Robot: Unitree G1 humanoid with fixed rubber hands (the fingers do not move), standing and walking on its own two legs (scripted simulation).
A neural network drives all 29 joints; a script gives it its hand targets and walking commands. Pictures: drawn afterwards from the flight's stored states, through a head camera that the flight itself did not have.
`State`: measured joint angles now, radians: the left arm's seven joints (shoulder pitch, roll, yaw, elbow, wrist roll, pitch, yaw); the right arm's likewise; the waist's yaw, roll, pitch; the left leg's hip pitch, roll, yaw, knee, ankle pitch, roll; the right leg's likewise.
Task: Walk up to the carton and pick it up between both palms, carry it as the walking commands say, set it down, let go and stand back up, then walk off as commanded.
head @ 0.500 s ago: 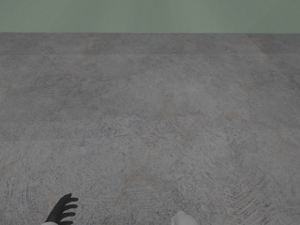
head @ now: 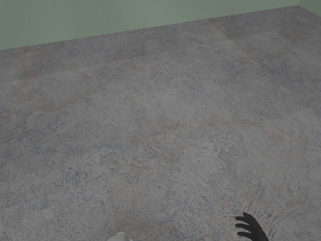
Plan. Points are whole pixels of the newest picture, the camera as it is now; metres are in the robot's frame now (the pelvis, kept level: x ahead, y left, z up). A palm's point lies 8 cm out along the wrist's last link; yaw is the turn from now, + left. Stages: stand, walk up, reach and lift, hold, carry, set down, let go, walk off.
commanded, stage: walk off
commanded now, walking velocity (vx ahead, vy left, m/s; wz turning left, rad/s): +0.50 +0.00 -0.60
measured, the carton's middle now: out of the picture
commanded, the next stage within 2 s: stand in 1.00 s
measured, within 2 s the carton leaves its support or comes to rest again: neither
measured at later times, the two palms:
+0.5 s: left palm (104, 143) +0.44 +0.19 -0.11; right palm (252, 237) +0.16 -0.25 -0.12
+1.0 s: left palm (135, 115) +0.57 +0.09 -0.10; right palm (281, 151) +0.42 -0.42 -0.10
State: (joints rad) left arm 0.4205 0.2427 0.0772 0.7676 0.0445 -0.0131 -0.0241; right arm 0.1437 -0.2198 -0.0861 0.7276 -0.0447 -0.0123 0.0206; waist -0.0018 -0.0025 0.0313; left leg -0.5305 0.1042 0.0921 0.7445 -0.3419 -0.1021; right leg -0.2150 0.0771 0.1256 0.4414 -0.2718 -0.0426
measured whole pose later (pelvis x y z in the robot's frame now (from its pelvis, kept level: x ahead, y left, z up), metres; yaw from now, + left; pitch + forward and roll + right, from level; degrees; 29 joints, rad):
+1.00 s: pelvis +0.43 -0.13 +0.01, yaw -35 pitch +2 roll +2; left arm 0.47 0.22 0.08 0.80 0.04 -0.03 -0.01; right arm 0.12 -0.21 -0.09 0.73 -0.04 0.01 0.02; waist 0.00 0.00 0.04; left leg -0.59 0.14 0.09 1.01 -0.29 -0.12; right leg -0.09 0.11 0.15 0.36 -0.27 -0.11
